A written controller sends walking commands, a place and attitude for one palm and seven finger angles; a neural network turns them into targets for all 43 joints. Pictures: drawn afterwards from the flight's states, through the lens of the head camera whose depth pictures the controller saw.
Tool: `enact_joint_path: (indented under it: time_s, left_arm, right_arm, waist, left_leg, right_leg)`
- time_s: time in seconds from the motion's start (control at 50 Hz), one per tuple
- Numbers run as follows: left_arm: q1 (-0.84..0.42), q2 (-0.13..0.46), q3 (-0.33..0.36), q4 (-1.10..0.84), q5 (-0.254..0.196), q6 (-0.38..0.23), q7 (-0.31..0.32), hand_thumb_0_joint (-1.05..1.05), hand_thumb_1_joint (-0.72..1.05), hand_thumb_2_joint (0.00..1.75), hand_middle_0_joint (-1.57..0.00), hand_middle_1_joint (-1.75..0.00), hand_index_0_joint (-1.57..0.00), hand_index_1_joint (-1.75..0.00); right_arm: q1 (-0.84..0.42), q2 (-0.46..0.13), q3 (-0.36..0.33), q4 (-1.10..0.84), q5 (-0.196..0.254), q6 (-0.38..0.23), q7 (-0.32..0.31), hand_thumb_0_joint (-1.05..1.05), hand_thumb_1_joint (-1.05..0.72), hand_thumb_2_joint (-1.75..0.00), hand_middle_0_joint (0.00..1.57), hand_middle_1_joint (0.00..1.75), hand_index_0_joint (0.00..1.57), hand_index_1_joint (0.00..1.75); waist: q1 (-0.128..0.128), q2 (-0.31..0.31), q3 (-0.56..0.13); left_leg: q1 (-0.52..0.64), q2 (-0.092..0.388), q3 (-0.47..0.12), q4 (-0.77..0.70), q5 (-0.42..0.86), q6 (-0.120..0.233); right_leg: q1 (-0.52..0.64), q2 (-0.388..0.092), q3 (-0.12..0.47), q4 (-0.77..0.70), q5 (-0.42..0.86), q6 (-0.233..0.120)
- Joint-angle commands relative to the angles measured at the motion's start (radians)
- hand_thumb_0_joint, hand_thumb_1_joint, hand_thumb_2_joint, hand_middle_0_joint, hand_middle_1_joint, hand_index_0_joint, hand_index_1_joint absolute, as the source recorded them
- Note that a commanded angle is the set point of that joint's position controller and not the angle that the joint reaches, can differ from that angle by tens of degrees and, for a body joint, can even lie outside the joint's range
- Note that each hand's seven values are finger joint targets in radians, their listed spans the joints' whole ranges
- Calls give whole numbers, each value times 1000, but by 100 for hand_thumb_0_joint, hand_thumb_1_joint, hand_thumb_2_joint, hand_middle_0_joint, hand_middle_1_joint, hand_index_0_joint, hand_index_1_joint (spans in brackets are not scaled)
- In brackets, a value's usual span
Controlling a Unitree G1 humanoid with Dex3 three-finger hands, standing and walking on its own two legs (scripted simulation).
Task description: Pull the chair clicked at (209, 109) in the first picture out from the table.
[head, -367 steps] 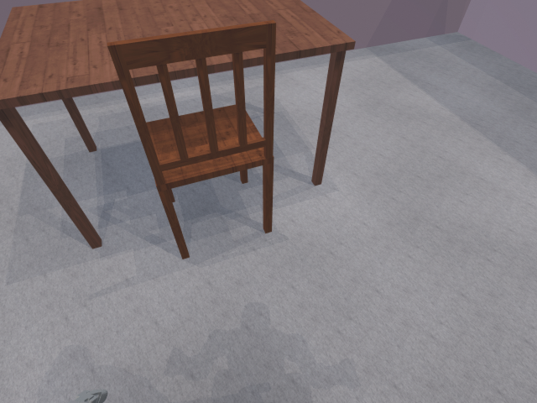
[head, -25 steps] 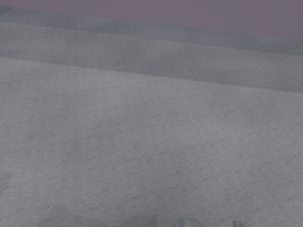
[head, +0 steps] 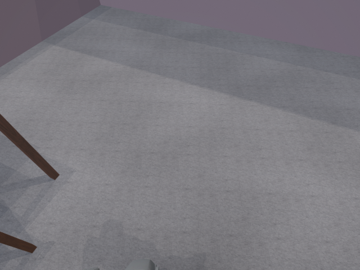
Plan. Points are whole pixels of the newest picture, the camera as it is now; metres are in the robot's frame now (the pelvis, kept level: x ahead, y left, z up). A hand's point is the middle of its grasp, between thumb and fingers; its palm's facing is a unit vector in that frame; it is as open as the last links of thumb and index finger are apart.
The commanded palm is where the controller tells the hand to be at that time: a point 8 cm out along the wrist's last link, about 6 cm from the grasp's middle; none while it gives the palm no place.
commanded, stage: turn to face it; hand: left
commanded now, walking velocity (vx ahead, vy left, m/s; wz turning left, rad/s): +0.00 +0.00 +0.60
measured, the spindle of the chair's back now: out of the picture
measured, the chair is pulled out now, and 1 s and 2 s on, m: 0.00 0.00 0.00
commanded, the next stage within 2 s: take the last steps up to it in 1.68 s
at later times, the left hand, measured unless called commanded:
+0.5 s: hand out of the picture +0.06 +0.24 -0.15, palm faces +0.30 -0.91 -0.29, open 7.3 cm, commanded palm none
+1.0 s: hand out of the picture -0.12 +0.22 -0.19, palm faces +0.61 -0.75 -0.27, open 7.3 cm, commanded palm none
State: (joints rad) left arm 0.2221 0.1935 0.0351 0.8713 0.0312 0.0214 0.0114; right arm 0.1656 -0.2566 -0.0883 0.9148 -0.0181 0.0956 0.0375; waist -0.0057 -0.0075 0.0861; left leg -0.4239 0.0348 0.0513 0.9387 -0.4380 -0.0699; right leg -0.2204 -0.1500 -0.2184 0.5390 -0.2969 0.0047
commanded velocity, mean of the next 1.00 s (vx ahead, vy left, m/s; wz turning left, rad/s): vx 0.00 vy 0.00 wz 0.60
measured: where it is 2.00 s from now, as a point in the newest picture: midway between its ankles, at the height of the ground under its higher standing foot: outside the picture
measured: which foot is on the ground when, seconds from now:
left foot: up 0.00-0.08, down 0.10-0.50, up 0.52-0.92, down 0.94-1.00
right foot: down 0.00-0.10, up 0.12-0.48, down 0.50-0.94, up 0.96-1.00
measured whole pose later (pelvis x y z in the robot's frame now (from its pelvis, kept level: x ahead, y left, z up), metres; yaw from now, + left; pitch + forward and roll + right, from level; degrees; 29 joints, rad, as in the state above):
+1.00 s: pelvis -0.02 +0.01 -0.02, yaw +36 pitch +0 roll +0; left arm 0.25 0.28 0.08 0.92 0.02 0.07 0.01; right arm 0.12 -0.25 -0.06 0.88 -0.02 0.04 0.02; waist 0.02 -0.05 0.10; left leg -0.31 0.01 0.07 0.64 -0.34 0.03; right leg -0.39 -0.17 -0.14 0.96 -0.55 0.08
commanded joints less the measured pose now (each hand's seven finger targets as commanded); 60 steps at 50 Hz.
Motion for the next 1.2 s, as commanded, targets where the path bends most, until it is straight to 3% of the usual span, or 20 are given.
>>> enact_joint_path:
  time_s: [0.0,0.04,0.06,0.08,0.1,0.2,0.34,0.44,0.46,0.48,0.5,0.6,0.78,0.86,0.88,0.9,0.92,0.96,1.02,1.18]
  left_arm:
    - [53,257,77,-40,1,-15,19,0,90,90,-20,-30,-20,-30]
    - [35,249,80,-32,-10,-8,14,0,90,90,-20,-30,-20,-30]
    - [39,226,78,-45,-19,-4,9,0,90,90,-20,-30,-20,-30]
    - [21,155,64,-92,-26,0,-2,0,90,90,-20,-30,-20,-30]
    - [-59,154,50,-128,-13,5,3,0,90,90,-20,-30,-20,-30]
    - [-55,149,61,-63,-17,13,-3,0,90,90,-20,-30,-20,-30]
    - [-85,135,52,-91,-20,12,1,0,90,90,-20,-30,-20,-30]
    - [22,143,53,-84,-28,-8,7,0,90,90,-20,-30,-20,-30]
    - [69,173,62,-76,-24,-19,12,0,90,90,-20,-30,-20,-30]
    - [93,270,81,-78,-5,-30,22,0,90,90,-20,-30,-20,-30]
    - [66,318,80,-94,-6,-23,21,0,90,90,-20,-30,-20,-30]
    - [-70,182,47,-113,-8,-31,23,0,90,90,-20,-30,-20,-30]
    - [62,245,67,-46,0,-21,20,0,90,90,-20,-30,-20,-30]
    - [52,254,77,-30,-7,-9,15,0,90,90,-20,-30,-20,-30]
    - [43,247,79,-32,-17,-5,11,0,90,90,-20,-30,-20,-30]
    - [48,190,72,-66,-24,0,3,0,90,90,-20,-30,-20,-30]
    - [-11,142,48,-112,-19,3,2,0,90,90,-20,-30,-20,-30]
    - [-102,146,51,-106,-17,11,14,0,90,90,-20,-30,-20,-30]
    - [-41,157,58,-59,-18,10,-1,0,90,90,-20,-30,-20,-30]
    - [-83,144,48,-92,-21,11,1,0,90,90,-20,-30,-20,-30]
  right_arm:
    - [-81,-45,8,-111,9,-58,-3,0,-90,-90,20,30,20,30]
    - [-8,-76,1,-97,6,-67,-6,0,-90,-90,20,30,20,30]
    - [58,-137,-16,-83,3,-77,-8,0,-90,-90,20,30,20,30]
    - [113,-260,-47,-85,-3,-83,-16,0,-90,-90,20,30,20,30]
    - [186,-289,-52,-56,2,-74,-21,0,-90,-90,20,30,20,30]
    - [0,-175,-16,-96,-4,-83,-45,0,-90,-90,20,30,20,30]
    - [27,-186,-26,-87,-6,-73,-40,0,-90,-90,20,30,20,30]
    - [-24,-177,-34,-106,-2,-63,-35,0,-90,-90,20,30,20,30]
    - [-30,-150,-32,-116,5,-64,-33,0,-90,-90,20,30,20,30]
    - [-4,-72,-21,-134,14,-65,-27,0,-90,-90,20,30,20,30]
    - [-13,-76,-24,-152,4,-64,-27,0,-90,-90,20,30,20,30]
    - [11,-75,-23,-80,-5,-36,-3,0,-90,-90,20,30,20,30]
    - [-106,-46,8,-101,7,-48,-1,0,-90,-90,20,30,20,30]
    - [-33,-66,8,-95,6,-63,-8,0,-90,-90,20,30,20,30]
    - [23,-108,-3,-81,4,-72,-8,0,-90,-90,20,30,20,30]
    - [91,-226,-32,-78,-4,-82,-14,0,-90,-90,20,30,20,30]
    - [150,-299,-48,-61,5,-75,-21,0,-90,-90,20,30,20,30]
    - [154,-257,-40,-46,1,-78,-44,0,-90,-90,20,30,20,30]
    - [2,-181,-11,-88,-2,-83,-46,0,-90,-90,20,30,20,30]
    - [23,-187,-24,-84,-5,-74,-39,0,-90,-90,20,30,20,30]
  waist:
    - [56,-209,-135]
    - [14,-158,-168]
    - [-26,-15,-217]
    - [-60,315,-216]
    - [-96,264,-212]
    - [-13,151,-107]
    - [-29,158,-114]
    - [24,148,-154]
    - [50,84,-170]
    - [55,-197,-176]
    - [53,-276,-148]
    - [-14,-160,-43]
    - [61,-205,-116]
    - [25,-182,-159]
    - [-14,-107,-184]
    - [-53,187,-231]
    - [-79,336,-219]
    - [-89,246,-196]
    - [-10,177,-120]
    - [-26,176,-121]
  left_leg:
    - [27,-22,62,-239,2,14]
    - [178,-19,61,-452,173,29]
    - [358,48,-34,-552,340,64]
    - [517,332,-412,-562,741,205]
    - [467,411,-434,-557,817,298]
    - [256,203,-270,-588,591,220]
    - [249,188,-367,-595,468,244]
    - [129,119,-390,-479,514,193]
    - [42,69,-357,-396,408,146]
    - [-158,-73,-194,-169,102,60]
    - [-199,-101,-125,56,-164,30]
    - [-160,-18,-89,298,53,4]
    - [-43,-15,31,-111,-20,-2]
    - [138,-29,74,-385,128,26]
    - [289,-2,37,-524,266,45]
    - [482,226,-283,-567,555,153]
    - [507,400,-446,-573,891,277]
    - [440,347,-414,-546,799,294]
    - [308,203,-247,-564,717,220]
    - [279,178,-343,-581,534,241]
  right_leg:
    - [166,-231,123,-85,502,-110]
    - [109,-210,57,38,445,-48]
    - [-33,-171,29,205,326,6]
    - [-363,-18,9,431,-245,96]
    - [-399,6,108,565,-391,88]
    - [-338,22,199,612,-127,91]
    - [-254,80,201,357,-144,87]
    - [20,135,174,1,2,69]
    - [143,80,212,-153,74,60]
    - [266,-185,488,-273,93,-25]
    - [155,-365,590,-285,149,-138]
    - [18,-169,260,-223,251,-104]
    - [182,-216,143,-134,510,-128]
    - [137,-217,62,0,502,-66]
    - [33,-201,36,128,427,-19]
    - [-228,-74,-3,360,58,63]
    - [-399,3,67,524,-408,97]
    - [-435,3,187,653,-312,92]
    - [-354,15,194,640,-132,97]
    - [-264,74,197,374,-134,98]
